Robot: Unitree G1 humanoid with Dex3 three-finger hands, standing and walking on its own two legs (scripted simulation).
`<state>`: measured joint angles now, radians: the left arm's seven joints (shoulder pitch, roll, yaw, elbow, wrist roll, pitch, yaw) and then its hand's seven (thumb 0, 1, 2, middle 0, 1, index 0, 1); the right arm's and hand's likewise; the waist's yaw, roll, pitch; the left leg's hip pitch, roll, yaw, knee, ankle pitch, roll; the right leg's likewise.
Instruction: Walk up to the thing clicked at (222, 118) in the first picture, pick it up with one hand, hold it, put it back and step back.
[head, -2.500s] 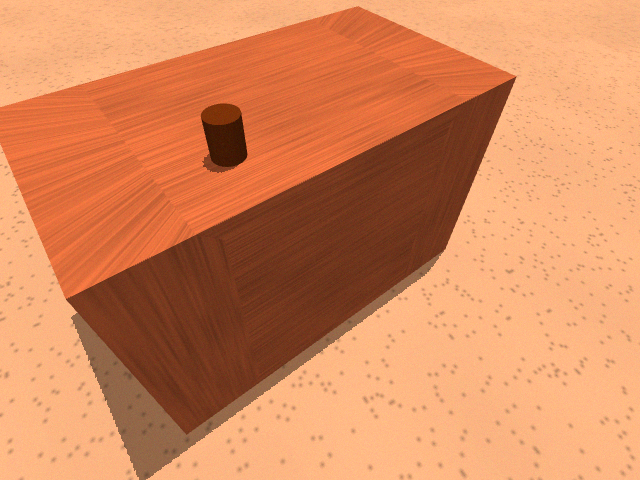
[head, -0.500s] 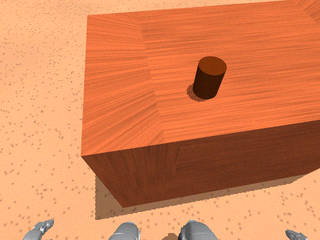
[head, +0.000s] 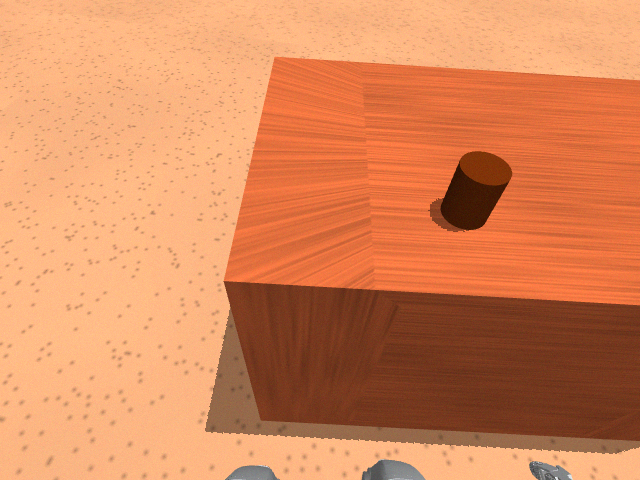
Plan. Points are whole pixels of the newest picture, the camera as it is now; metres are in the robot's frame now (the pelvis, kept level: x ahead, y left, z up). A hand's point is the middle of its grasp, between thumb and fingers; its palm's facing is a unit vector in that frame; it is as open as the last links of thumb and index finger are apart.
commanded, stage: walk up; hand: right
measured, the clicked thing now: (473, 191) +0.52 -0.23 +0.05
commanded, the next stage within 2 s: stand in 1.66 s
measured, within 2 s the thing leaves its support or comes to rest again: neither
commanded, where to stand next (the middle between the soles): +0.06 +0.00 m, yaw -1 degrees
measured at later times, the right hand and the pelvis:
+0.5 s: hand out of the picture +0.08 -0.25 -0.13, palm faces -0.07 +0.94 -0.34, open 7.4 cm; pelvis -0.01 +0.00 +0.02, yaw +2 degrees
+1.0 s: hand out of the picture +0.11 -0.26 -0.12, palm faces -0.01 +0.94 -0.34, open 7.4 cm; pelvis +0.01 -0.01 +0.03, yaw +1 degrees
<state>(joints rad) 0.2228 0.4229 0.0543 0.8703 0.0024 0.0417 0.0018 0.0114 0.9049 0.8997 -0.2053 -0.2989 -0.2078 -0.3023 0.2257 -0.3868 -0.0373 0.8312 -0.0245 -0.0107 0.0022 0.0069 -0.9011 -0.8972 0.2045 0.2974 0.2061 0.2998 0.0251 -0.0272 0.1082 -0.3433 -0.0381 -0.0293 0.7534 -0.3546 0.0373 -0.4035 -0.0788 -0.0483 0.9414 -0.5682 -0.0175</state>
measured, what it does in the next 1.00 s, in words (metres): stands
